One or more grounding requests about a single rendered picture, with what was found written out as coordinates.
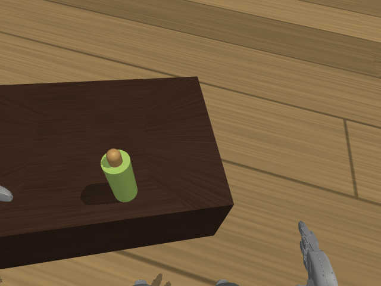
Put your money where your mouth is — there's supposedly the bottle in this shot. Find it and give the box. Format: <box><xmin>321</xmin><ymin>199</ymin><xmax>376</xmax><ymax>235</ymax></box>
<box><xmin>101</xmin><ymin>148</ymin><xmax>138</xmax><ymax>202</ymax></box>

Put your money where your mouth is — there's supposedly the left robot hand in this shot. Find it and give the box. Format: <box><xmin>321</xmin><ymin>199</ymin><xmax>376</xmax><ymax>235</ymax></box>
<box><xmin>0</xmin><ymin>186</ymin><xmax>13</xmax><ymax>202</ymax></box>

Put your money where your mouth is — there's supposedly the right robot hand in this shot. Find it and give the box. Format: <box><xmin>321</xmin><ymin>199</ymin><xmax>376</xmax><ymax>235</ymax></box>
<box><xmin>296</xmin><ymin>221</ymin><xmax>338</xmax><ymax>286</ymax></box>

